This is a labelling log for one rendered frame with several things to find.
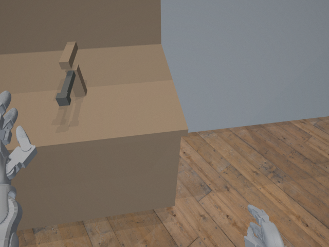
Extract tap lever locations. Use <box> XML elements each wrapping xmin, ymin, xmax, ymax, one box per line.
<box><xmin>56</xmin><ymin>70</ymin><xmax>76</xmax><ymax>106</ymax></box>

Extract robot left forearm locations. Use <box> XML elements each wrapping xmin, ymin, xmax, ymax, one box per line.
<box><xmin>0</xmin><ymin>184</ymin><xmax>23</xmax><ymax>247</ymax></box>

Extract counter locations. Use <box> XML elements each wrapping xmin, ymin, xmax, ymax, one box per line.
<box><xmin>0</xmin><ymin>0</ymin><xmax>188</xmax><ymax>231</ymax></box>

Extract robot right hand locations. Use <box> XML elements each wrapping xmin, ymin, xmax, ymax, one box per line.
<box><xmin>244</xmin><ymin>204</ymin><xmax>285</xmax><ymax>247</ymax></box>

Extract robot left hand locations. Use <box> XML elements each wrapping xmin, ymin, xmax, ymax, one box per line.
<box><xmin>0</xmin><ymin>91</ymin><xmax>38</xmax><ymax>185</ymax></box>

